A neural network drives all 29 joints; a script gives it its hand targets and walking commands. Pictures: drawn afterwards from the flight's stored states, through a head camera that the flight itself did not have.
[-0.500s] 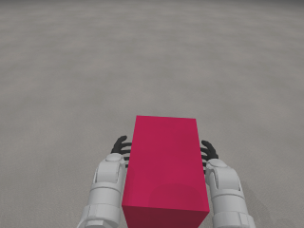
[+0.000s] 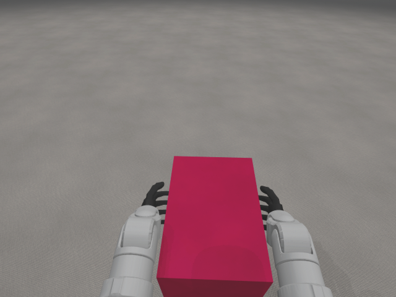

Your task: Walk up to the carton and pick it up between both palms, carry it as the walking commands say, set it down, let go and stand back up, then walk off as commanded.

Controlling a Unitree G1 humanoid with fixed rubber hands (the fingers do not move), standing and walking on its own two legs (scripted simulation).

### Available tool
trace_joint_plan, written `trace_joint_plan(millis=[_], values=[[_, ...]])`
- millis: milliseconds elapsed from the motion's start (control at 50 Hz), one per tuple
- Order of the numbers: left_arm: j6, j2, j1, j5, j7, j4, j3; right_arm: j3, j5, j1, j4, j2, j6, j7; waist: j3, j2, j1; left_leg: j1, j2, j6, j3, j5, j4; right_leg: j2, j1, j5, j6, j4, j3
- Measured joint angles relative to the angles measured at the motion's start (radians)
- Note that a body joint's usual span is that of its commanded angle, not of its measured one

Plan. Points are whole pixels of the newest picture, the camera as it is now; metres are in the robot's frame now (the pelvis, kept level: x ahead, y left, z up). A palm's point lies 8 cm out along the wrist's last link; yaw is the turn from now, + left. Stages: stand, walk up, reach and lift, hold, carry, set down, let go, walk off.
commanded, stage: hold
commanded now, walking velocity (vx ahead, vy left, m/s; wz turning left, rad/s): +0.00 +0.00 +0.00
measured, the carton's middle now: (210, 238) +0.28 -0.01 -0.02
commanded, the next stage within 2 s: carry in 1.06 s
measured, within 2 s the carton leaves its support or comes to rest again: neither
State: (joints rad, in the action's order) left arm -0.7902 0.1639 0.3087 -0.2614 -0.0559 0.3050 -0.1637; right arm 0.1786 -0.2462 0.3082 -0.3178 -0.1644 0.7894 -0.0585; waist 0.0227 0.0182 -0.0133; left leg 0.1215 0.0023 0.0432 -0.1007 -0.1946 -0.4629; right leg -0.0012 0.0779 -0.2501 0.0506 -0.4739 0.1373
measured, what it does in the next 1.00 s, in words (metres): stands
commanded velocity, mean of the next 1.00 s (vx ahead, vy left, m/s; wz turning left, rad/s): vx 0.00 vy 0.00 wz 0.00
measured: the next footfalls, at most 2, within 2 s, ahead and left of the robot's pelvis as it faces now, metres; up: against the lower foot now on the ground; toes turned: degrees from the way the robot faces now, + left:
left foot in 1.64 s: -0.03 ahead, +0.12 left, +0.00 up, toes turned -24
right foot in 1.94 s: -0.29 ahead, -0.03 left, +0.00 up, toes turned -34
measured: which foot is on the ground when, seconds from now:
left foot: down 0.00-1.00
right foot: down 0.00-1.00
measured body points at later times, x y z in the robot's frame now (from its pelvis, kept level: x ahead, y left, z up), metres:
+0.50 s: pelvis -0.02 +0.01 -0.01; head -0.07 +0.02 +0.44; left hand +0.30 +0.13 +0.05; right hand +0.29 -0.14 +0.04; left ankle +0.05 +0.15 -0.74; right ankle +0.02 -0.15 -0.74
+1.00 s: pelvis +0.01 -0.01 +0.00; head -0.05 -0.01 +0.45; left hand +0.31 +0.12 +0.04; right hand +0.31 -0.14 +0.04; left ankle +0.05 +0.15 -0.74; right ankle +0.02 -0.15 -0.74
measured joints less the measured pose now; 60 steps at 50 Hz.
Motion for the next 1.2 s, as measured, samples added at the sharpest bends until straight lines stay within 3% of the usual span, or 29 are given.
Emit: trace_joint_plan(millis=[420, 680, 880, 1100, 1160, 1200], values=[[0.030, 0.034, 0.101, -0.024, -0.016, 0.088, -0.083, 0.128, -0.035, 0.076, -0.067, -0.024, -0.040, 0.029, 0.018, 0.000, 0.000, 0.037, -0.022, -0.017, 0.019, -0.015, -0.076, -0.013, 0.039, -0.018, 0.010, -0.075, 0.021], [0.020, 0.032, 0.093, -0.035, -0.007, 0.101, -0.070, 0.094, -0.025, 0.041, -0.055, -0.012, -0.026, 0.023, -0.005, 0.004, 0.018, 0.012, -0.016, -0.008, 0.020, -0.018, -0.046, -0.008, 0.031, -0.032, 0.008, -0.077, 0.022], [-0.007, 0.005, 0.017, -0.003, -0.004, 0.012, -0.016, 0.015, -0.005, 0.012, -0.016, -0.003, 0.003, 0.005, -0.024, 0.000, 0.009, 0.004, -0.003, 0.005, -0.007, -0.010, -0.007, 0.000, 0.012, -0.024, -0.007, -0.030, -0.006], [-0.014, -0.002, -0.011, -0.001, 0.005, -0.008, 0.010, -0.032, 0.006, -0.035, 0.018, 0.009, 0.011, -0.001, -0.009, -0.011, 0.004, -0.015, 0.003, 0.006, -0.010, -0.003, 0.023, 0.002, -0.010, -0.011, -0.008, 0.007, -0.009], [-0.016, -0.002, -0.005, 0.012, -0.002, -0.024, 0.013, -0.026, 0.013, -0.023, 0.044, 0.007, 0.028, -0.010, -0.055, -0.016, 0.015, 0.085, 0.010, 0.012, -0.004, -0.030, -0.055, 0.016, 0.086, -0.026, -0.008, -0.053, -0.002], [-0.017, 0.000, 0.001, 0.039, -0.015, -0.093, 0.015, -0.020, 0.032, -0.003, 0.116, 0.002, 0.042, -0.023, -0.048, -0.018, 0.027, 0.154, 0.016, 0.013, 0.011, -0.053, -0.119, 0.029, 0.159, -0.040, -0.007, -0.113, 0.014]])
